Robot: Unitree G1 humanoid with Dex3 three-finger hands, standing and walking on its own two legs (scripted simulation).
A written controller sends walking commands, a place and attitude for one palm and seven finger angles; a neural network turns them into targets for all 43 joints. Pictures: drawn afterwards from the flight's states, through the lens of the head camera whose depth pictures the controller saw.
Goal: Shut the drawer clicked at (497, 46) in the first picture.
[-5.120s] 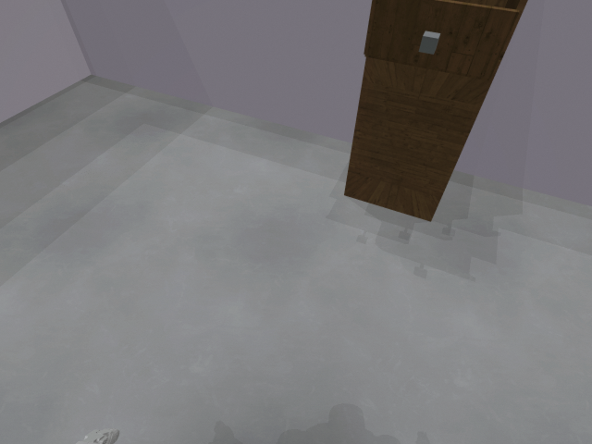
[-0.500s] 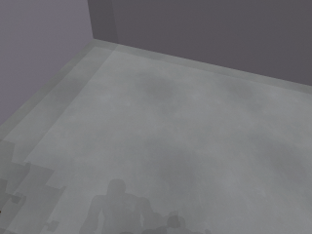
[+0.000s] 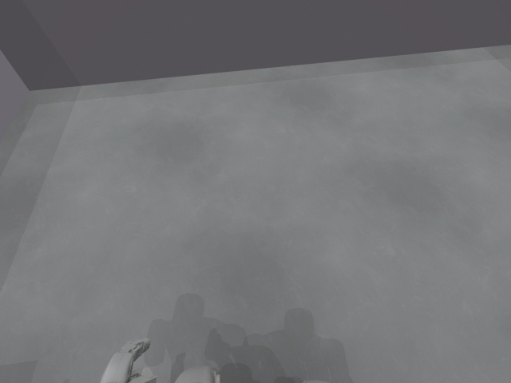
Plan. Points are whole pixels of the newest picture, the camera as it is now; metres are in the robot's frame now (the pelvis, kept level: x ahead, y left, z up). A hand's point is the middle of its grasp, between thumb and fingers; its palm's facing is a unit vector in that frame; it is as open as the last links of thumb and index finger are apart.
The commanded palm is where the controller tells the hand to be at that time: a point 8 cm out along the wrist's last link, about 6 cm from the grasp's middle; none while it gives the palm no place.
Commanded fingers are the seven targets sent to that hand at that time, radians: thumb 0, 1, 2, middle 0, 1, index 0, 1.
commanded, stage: turn to face it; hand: left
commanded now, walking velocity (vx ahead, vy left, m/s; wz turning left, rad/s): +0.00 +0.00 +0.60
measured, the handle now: out of the picture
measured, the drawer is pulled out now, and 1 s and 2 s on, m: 0.16 0.16 0.16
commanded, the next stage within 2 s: none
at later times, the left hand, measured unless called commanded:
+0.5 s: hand out of the picture +0.01 +0.26 -0.17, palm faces +0.30 -0.93 -0.23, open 7.4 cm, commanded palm none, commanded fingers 0.00 0.90 0.90 -0.20 -0.30 -0.20 -0.30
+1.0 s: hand out of the picture +0.01 +0.17 -0.13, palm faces +0.54 -0.79 -0.28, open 7.4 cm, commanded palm none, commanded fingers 0.00 0.90 0.90 -0.20 -0.30 -0.20 -0.30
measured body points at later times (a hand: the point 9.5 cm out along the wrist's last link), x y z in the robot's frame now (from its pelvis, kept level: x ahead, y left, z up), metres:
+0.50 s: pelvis +0.02 +0.04 +0.01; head +0.06 +0.08 +0.46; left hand +0.00 +0.31 -0.15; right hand +0.12 -0.19 -0.12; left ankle +0.02 +0.11 -0.73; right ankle +0.01 -0.13 -0.64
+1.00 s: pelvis +0.03 -0.04 +0.01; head +0.07 -0.06 +0.46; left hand -0.02 +0.21 -0.10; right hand +0.23 -0.24 -0.14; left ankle -0.05 +0.08 -0.63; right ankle +0.06 -0.13 -0.73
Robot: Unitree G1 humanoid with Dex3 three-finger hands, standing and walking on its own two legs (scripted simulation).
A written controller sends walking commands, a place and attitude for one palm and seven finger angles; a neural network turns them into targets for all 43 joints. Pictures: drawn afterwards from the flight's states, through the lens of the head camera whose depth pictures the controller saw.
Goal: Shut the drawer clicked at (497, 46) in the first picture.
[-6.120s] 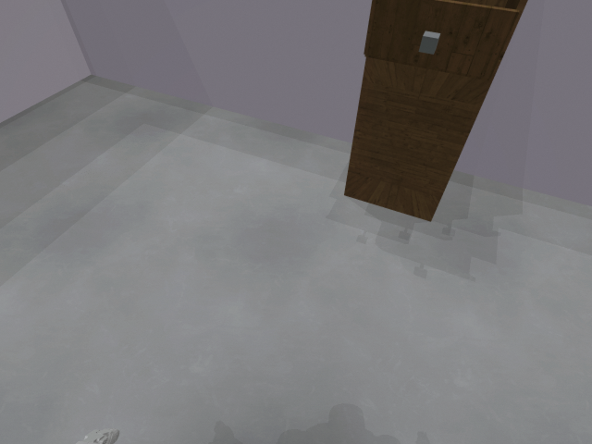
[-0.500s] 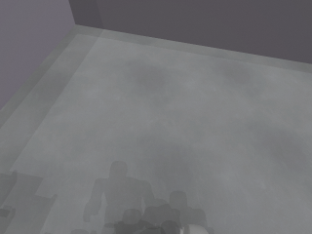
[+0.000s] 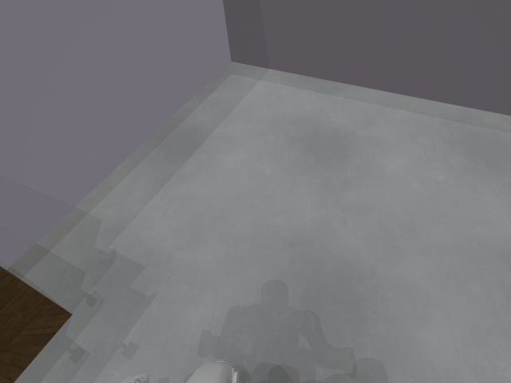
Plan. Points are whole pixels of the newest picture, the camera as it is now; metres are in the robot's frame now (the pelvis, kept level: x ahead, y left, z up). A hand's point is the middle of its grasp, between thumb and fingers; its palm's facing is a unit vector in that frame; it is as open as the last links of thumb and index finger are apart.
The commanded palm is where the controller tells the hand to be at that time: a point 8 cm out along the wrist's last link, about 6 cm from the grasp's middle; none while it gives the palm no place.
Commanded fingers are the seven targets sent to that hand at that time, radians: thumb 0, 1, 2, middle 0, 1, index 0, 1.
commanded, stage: turn to face it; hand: left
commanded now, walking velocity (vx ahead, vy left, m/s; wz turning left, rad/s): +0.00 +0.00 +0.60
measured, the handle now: out of the picture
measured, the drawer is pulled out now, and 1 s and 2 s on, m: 0.16 0.16 0.16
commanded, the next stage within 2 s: take the last steps up to it in 1.72 s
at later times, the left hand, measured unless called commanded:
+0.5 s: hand out of the picture -0.02 +0.27 -0.18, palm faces +0.36 -0.90 -0.25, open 7.4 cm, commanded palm none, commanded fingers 0.00 0.90 0.90 -0.20 -0.30 -0.20 -0.30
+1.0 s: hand out of the picture +0.03 +0.22 -0.13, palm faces +0.55 -0.78 -0.31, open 7.4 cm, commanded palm none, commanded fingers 0.00 0.90 0.90 -0.20 -0.30 -0.20 -0.30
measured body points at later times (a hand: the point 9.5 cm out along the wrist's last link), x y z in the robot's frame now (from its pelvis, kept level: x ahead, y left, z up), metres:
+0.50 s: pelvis +0.00 +0.05 -0.01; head +0.04 +0.08 +0.44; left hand -0.04 +0.32 -0.16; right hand +0.20 -0.16 -0.13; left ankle -0.03 +0.12 -0.74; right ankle +0.01 -0.12 -0.65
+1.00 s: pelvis +0.04 -0.01 +0.00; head +0.09 -0.03 +0.45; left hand +0.00 +0.26 -0.11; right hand +0.22 -0.21 -0.17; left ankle -0.08 +0.10 -0.64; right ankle +0.08 -0.09 -0.74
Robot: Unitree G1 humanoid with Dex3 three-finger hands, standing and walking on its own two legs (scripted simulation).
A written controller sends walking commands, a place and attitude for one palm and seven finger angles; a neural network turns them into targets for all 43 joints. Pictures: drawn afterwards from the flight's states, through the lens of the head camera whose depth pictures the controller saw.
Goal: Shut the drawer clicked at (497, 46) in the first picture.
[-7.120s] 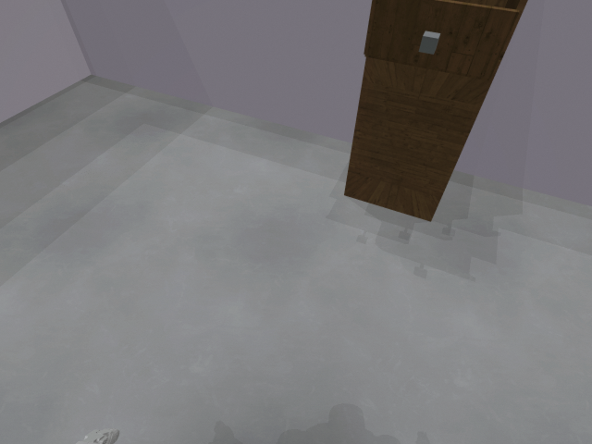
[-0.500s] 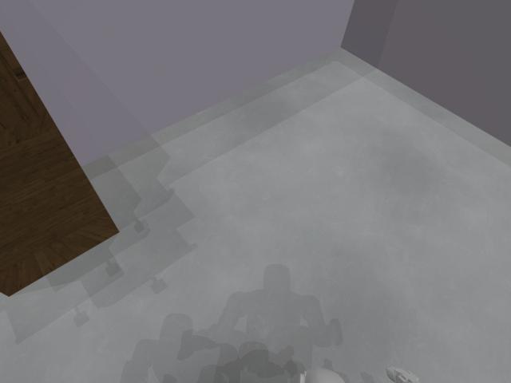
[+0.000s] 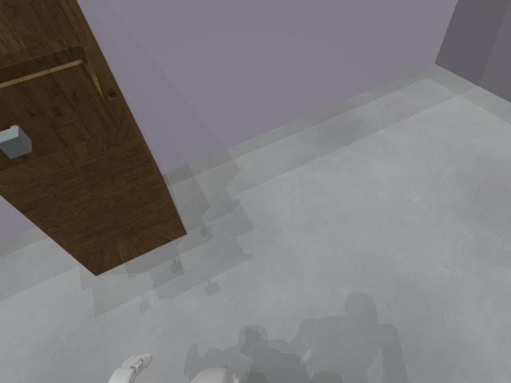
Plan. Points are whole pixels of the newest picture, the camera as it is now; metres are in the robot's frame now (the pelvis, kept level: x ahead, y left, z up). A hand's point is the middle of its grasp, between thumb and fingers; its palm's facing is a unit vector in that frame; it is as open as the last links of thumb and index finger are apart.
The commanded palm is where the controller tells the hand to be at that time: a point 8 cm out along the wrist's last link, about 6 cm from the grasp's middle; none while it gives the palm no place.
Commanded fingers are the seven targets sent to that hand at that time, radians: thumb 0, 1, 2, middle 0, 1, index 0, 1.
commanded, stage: turn to face it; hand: left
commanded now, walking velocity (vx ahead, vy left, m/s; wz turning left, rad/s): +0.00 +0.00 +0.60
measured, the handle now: (14, 137) +0.59 +0.53 +0.08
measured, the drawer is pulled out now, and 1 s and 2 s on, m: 0.16 0.16 0.16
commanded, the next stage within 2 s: take the last steps up to it in 0.72 s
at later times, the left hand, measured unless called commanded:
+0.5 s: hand out of the picture -0.04 +0.28 -0.18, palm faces +0.33 -0.91 -0.23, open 7.4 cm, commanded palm none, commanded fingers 0.00 0.90 0.90 -0.20 -0.30 -0.20 -0.30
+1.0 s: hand out of the picture +0.01 +0.22 -0.15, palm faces +0.39 -0.88 -0.26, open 7.4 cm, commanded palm none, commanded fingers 0.00 0.90 0.90 -0.20 -0.30 -0.20 -0.30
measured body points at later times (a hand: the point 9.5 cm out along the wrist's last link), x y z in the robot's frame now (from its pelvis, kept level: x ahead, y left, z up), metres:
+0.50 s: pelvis +0.00 +0.06 -0.01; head +0.02 +0.10 +0.44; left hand -0.06 +0.32 -0.17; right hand +0.19 -0.15 -0.12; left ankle -0.02 +0.13 -0.74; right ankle +0.00 -0.10 -0.65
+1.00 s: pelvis +0.01 +0.02 +0.00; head +0.01 -0.02 +0.45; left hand -0.01 +0.26 -0.13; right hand +0.09 -0.21 -0.17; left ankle -0.03 +0.13 -0.70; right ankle +0.02 -0.07 -0.74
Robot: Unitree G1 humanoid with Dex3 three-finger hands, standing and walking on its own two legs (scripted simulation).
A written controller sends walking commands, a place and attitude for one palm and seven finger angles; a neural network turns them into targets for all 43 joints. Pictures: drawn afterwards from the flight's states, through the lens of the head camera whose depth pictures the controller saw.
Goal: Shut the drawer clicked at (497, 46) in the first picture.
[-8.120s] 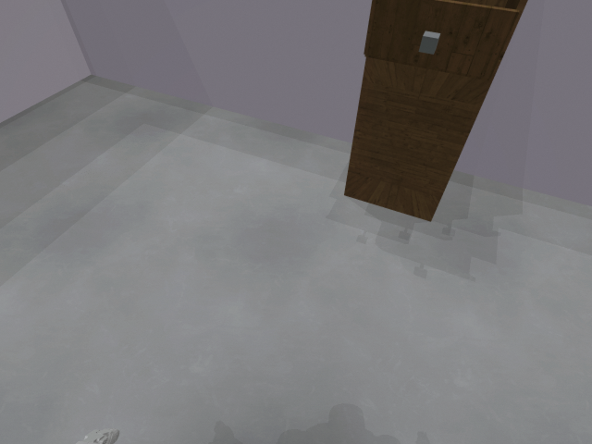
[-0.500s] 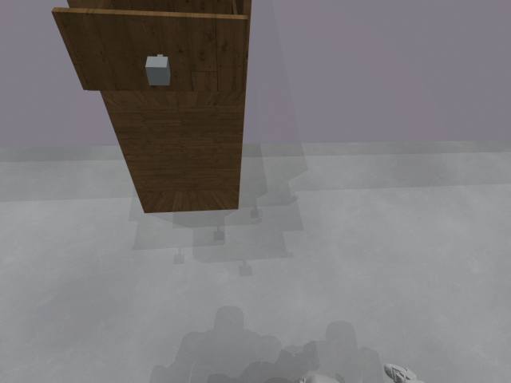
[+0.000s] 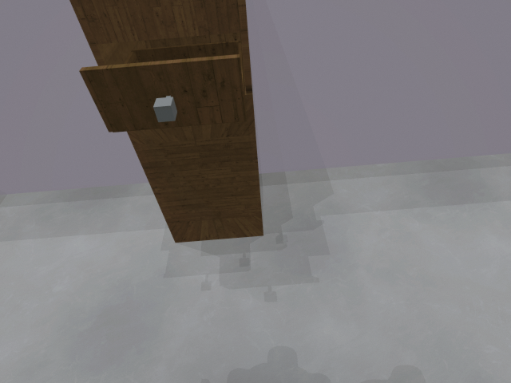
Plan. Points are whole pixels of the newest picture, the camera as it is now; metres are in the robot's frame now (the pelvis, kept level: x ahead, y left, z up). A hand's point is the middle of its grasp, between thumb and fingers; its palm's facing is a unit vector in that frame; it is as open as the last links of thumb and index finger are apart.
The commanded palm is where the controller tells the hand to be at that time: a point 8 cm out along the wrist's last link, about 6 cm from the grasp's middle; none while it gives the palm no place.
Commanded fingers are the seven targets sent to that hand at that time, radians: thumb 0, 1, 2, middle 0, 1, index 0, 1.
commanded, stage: take the last steps up to it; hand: left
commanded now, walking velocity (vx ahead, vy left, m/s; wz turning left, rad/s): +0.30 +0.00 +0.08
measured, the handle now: (166, 105) +0.73 +0.25 +0.08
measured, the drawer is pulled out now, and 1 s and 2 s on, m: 0.16 0.16 0.16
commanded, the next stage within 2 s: come to a stop and stand still in 0.82 s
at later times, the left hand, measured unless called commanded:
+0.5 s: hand out of the picture -0.03 +0.18 -0.17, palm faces +0.19 -0.97 -0.12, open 7.4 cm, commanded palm none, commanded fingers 0.00 0.90 0.90 -0.20 -0.30 -0.20 -0.30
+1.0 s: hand (182, 273) +0.40 +0.20 -0.17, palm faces -0.02 -0.97 -0.23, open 7.4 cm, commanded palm none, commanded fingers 0.00 0.90 0.90 -0.20 -0.30 -0.20 -0.30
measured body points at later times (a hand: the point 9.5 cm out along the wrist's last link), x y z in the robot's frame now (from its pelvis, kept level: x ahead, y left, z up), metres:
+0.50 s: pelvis +0.12 +0.06 -0.02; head +0.14 +0.07 +0.43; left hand -0.04 +0.23 -0.16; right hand +0.24 -0.15 -0.16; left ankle +0.15 +0.15 -0.74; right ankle -0.01 -0.08 -0.69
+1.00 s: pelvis +0.29 +0.02 -0.02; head +0.31 +0.00 +0.43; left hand +0.40 +0.25 -0.15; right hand +0.20 -0.19 -0.18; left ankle +0.17 +0.15 -0.70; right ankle +0.37 -0.07 -0.74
